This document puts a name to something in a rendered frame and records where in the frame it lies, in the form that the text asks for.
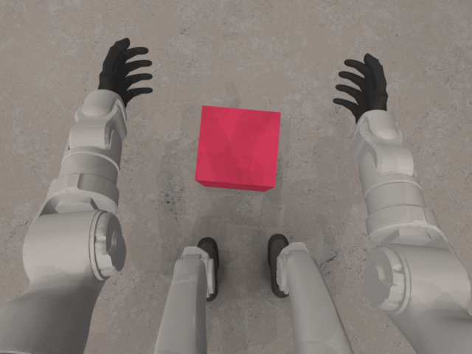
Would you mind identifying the robot left forearm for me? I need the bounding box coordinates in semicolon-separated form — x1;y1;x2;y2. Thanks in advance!
22;89;127;278

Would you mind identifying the right robot hand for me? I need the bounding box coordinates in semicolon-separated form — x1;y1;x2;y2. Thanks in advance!
333;53;388;124

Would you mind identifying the carton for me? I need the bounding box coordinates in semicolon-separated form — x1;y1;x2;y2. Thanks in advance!
195;105;281;192

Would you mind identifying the right robot upper arm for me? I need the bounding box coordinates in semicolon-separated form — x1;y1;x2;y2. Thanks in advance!
363;243;472;354

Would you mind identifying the robot right forearm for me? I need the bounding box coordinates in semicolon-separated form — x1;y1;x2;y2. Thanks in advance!
350;110;471;304

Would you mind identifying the robot right thigh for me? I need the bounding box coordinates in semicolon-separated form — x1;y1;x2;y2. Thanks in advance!
277;250;354;354

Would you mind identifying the left robot shin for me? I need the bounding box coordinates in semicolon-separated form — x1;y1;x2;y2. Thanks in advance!
174;246;209;270

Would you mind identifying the left robot hand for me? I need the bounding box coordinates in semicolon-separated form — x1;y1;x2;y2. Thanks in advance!
98;38;153;108

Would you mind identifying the left robot upper arm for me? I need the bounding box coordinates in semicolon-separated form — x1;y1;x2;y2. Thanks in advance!
0;209;126;354

